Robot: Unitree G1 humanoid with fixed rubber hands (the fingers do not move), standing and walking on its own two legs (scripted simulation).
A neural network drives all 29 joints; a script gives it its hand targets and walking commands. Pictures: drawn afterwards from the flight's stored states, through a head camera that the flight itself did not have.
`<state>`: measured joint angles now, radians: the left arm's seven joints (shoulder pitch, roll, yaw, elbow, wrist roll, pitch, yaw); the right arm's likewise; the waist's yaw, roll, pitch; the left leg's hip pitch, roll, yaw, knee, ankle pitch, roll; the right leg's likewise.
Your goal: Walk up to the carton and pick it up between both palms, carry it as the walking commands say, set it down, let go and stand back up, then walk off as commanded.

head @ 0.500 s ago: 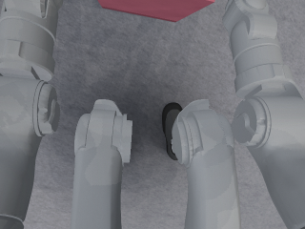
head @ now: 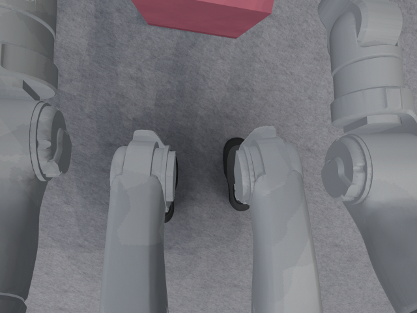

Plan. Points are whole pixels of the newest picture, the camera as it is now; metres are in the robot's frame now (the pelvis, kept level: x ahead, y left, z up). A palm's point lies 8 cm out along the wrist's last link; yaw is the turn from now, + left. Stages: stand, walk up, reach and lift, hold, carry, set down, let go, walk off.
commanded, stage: set down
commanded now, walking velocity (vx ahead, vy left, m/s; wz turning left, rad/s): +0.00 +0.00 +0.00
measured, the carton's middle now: out of the picture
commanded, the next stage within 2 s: let go in 0.96 s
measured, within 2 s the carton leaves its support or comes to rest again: neither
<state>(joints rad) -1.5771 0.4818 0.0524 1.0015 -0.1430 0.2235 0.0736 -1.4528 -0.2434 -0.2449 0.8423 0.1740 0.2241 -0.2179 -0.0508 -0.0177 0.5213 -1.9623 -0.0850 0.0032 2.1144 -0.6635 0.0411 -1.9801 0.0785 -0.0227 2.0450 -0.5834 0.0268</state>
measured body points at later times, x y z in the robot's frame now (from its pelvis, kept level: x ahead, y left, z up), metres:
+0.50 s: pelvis -0.01 +0.01 +0.12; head +0.36 +0.01 +0.37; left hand +0.60 +0.19 +0.00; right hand +0.56 -0.19 +0.00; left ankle +0.09 +0.09 -0.39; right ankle +0.12 -0.12 -0.39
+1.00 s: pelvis +0.02 +0.00 +0.24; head +0.35 +0.01 +0.54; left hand +0.60 +0.19 +0.14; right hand +0.56 -0.17 +0.13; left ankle +0.09 +0.09 -0.39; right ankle +0.12 -0.12 -0.39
